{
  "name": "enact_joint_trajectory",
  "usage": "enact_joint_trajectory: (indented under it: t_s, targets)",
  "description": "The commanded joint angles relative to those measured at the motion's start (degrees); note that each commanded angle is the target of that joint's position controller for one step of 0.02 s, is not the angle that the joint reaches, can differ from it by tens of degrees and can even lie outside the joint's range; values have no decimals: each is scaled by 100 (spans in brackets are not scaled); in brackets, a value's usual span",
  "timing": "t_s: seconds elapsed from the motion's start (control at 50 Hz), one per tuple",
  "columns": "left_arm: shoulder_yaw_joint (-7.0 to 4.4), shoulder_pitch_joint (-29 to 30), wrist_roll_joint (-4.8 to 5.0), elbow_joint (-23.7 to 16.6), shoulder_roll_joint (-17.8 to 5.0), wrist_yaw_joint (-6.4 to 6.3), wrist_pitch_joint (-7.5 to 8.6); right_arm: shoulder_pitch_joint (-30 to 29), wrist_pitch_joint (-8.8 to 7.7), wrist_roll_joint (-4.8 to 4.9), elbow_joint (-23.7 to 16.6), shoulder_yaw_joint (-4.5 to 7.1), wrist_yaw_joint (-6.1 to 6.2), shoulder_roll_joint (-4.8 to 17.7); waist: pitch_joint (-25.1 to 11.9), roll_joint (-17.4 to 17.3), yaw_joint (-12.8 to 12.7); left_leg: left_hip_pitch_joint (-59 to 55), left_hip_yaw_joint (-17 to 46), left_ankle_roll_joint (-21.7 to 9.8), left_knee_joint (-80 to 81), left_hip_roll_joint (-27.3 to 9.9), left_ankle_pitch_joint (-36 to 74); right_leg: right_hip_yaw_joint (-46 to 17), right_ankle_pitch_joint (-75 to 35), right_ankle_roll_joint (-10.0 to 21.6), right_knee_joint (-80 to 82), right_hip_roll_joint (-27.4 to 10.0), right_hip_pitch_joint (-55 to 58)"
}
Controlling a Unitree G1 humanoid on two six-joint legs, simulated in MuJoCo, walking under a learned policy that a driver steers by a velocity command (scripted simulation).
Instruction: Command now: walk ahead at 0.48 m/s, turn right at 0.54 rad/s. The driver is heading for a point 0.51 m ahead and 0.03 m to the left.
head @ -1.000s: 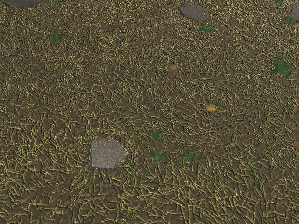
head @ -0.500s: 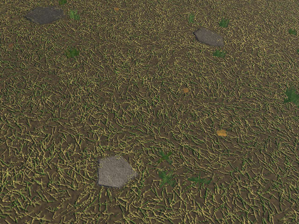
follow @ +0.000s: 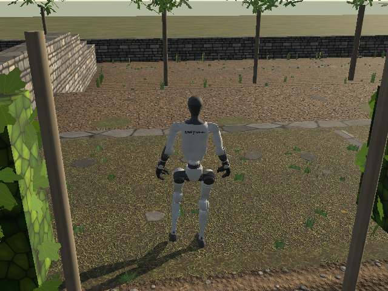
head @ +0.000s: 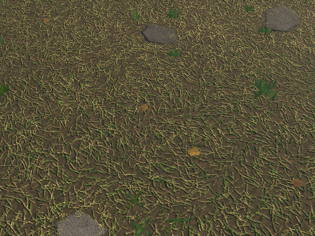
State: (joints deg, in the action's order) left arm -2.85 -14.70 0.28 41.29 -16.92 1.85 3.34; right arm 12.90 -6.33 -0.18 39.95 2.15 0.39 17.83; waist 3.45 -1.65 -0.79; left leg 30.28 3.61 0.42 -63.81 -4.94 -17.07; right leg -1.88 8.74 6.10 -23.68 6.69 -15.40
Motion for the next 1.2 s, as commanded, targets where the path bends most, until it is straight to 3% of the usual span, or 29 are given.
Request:
enact_joint_trajectory:
  t_s: [0.02, 0.12, 0.18, 0.26, 0.3, 0.32, 0.34, 0.36, 0.38, 0.4, 0.42, 0.48, 0.52, 0.58, 0.66, 0.7, 0.74, 0.76, 0.78, 0.8, 0.82, 0.86, 0.9, 0.94, 1.0, 1.04, 1.06, 1.1, 1.2]
  targets:
    - [-236, 236, 34, -446, -845, -101, 135, 263, 57, -114, -354, 183, 33, 554, -274, 431, 214, 462, 57, 229, 478, -166, 541, -1686, -510, 1101, 1386, -1451, 67]
    - [-283, -259, 107, -239, -985, -236, 62, -972, -28, -80, -703, 66, -4, 256, -109, 477, -254, 165, -60, 402, 2655, 224, 2239, -1303, -438, 699, 1180, -1060, -112]
    - [-301, -603, 162, -96, -1012, -274, -6, -1434, -100, 26, -836, 78, -96, 331, -137, 524, -414, -101, 17, 364, 3263, 420, 2389, -1647, -298, 633, 896, -1199, 191]
    - [-299, -658, 117, -24, -931, -309, -106, -1154, -162, 58, -782, 193, -167, 593, -301, 824, -199, -389, 113, 62, 3626, 427, 1596, -2161, -817, 453, 174, -1538, 1078]
    - [-206, -612, 59, -36, -678, -260, -117, -181, -212, -14, -580, 335, -114, 825, -922, 770, 314, -1942, 5, -353, 3912, 311, 1574, -1862, -1766, 207, -978, -1152, 980]
    - [-80, -695, -62, -153, -380, -243, -106, 688, -198, -95, -530, 396, -67, 1111, -1860, 177, 630, -3496, 1011, -752, 3691, -631, 1386, -1455, -809, 12, -2550, -788, 262]
    - [32, -1674, 135, -145, -3, -220, -36, 1133, -122, -91, -190, 525, -131, 1498, -2417, -1811, 224, -5256, 3738, -1775, 4209, -1793, 191, -850, 2267, -414, -4408, 91, -1882]
    - [-53, -1456, 214, -38, -607, -244, -12, 1110, -104, 60, -239, 408, -174, 898, -1987, -1093, 420, -5003, 4247, -1629, 4640, -1792, -1202, -1072, 2301, -441, -5009, -311, -2601]
    - [-140, -649, 212, -156, -914, -244, -10, 808, -82, 66, -270, 319, -153, 594, -1152, -488, 580, -4275, 3308, -1373, 4735, -1516, -1083, -975, 1771, -441, -5097, -511, -2769]
    - [-124, -201, 134, -286, -846, -259, -1, 503, -46, -4, -298, 275, -153, 547, -716, -60, 485, -3583, 2628, -1252, 4823, -1257, -371, -739, 1400, -458, -4933, -706, -2662]
    - [-126, 46, 48, -374, -764, -239, 33, 357, -27, -25, -255, 243, -150, 465, -365, -30, 393, -3081, 2171, -1277, 4946, -1057, 325, -668, 1153, -482, -4599, -857, -2630]
    - [-75, -105, 32, -323, -432, -188, 15, 216, -63, -39, -156, 183, -149, 338, -312, -381, 85, -2478, 1242, -1269, 5110, -719, 2562, -359, 1029, -608, -3880, -1041, -2033]
    - [-2, 5, -50, -361, -225, -197, -9, 193, -70, -8, -32, 206, -142, 478, -353, -332, 27, -2289, 731, -1354, 5053, -715, 4224, -177, 964, -774, -3162, -1014, -1848]
    - [78, 326, -62, -374, -98, -157, 10, 176, 59, 31, 106, 257, -73, 719, -593, -417, 128, -2107, 99, -1206, 5025, -481, 4663, 47, -160, -833, -1957, -915, -1186]
    - [16, 857, -42, -479, -271, -85, 22, 451, 186, 90, 344, 238, -33, 757, -654, -435, 282, -2336, 91, -1033, 4783, -537, 4012, -10, -940, -683, -1024, -736, -737]
    - [-49, 810, -78, -484, -393, -69, 40, 342, 228, 133, 392, 238, -19, 774, -664, -408, 126, -2406, 202, -903, 4437, -588, 3631, -44, -962, -509, -594, -704, -428]
    - [-155, 390, -154, -333, -642, -128, 54, 455, 228, 98, 461, 173, -15, 595, -854, -111, -67, -2201, 81, -570, 3671, -214, 3180, -108, -2192, -244, 32, -808, 576]
    - [-218, 112, -235, -372, -1032, -190, 38, 704, 169, -85, 387, 74, -25, 366, -1413, 570, -4, -1577, -150, -265, 2766, 164, 1742, -908, -4588, 133, -410, -1711, 1701]
    - [-119, 60, -293, -345, -756, -228, -54, 1383, 196, -81, 512, -82, -32, -46, -2047, 1462, 152, -797, -186, 74, 1630, 479, -1205, -1956, -5315, 1106, -484, -2719, 2533]
    - [-5, 16, -158, -292, -324, -185, -114, 1168, 306, -19, 553, -20, -30, 303, -2009, 1245, -28, -632, 101, 256, 1071, 407, -2329, -2240, -4488, 1258, -246, -2705, 2199]
    - [23, 216, -73, -229, -280, -139, -131, 911, 411, 46, 485, 50, -12, 491, -1591, 1024, 4, -355, 142, 325, 840, 305, -2339, -2096, -3393, 1075, -44, -2490, 1844]
    - [-3, 752, -76, -244, -410, -104, -155, 602, 641, 14, 482, 112, 109, 527, -1043, 725, 126, -396, 113, 447, 1017, 140, -1809, -1806, -1823, 767, 374, -2217, 941]
    - [-40, 1170, -161, -238, -493, -121, -195, 666, 771, 4, 548, 101, 187, 396, -825, 957, 318, -1074, -5, 514, 1564, 143, -1298, -1406, -1094, 605, 648, -1909, 44]
    - [-39, 1256, -183, -170, -430, -159, -215, 738, 775, -14, 664, 68, 207, 242, -890, 994, 328, -1621, -150, 476, 2156, 208, -666, -1057, -803, 548, 683, -1703, -239]
    - [-2, 1241, -97, -4, -316, -202, -237, 692, 749, -67, 770, 50, 173, 128, -894, 828, 378, -2334, -316, 299, 3346, 307, 563, -852, 485, 333, 599, -1498, -476]
    - [57, 923, -123, 207, -160, -187, -223, 417, 741, -173, 616, 59, 176, 351, -549, 506, 237, -2425, 90, 49, 3925, -72, 836, -747, 1792, -187, 538, -1197, -763]
    - [9, 784, -128, 219, -241, -185, -231, 287, 745, -101, 658, 161, 192, 731, -217, -52, -10, -1748, 54, -139, 3867, -61, -137, -449, 1815, -379, 519, -895, -637]
    - [-8, 981, -120, 261, -283, -234, -238, 145, 640, -115, 708, 86, 167, 360, -73, -205, 79, -1062, 53, -125, 4166, 48, -755, -297, 1193, -464, 110, -804, 3]
    - [-27, 735, -88, 581, -222, -281, -258, 233, 439, -53, 869, 49, 138, 276, -376, -150, 75, -1417, -17, 10, 4013, 101, 385, -212, -137, -355, -217, -802, 361]
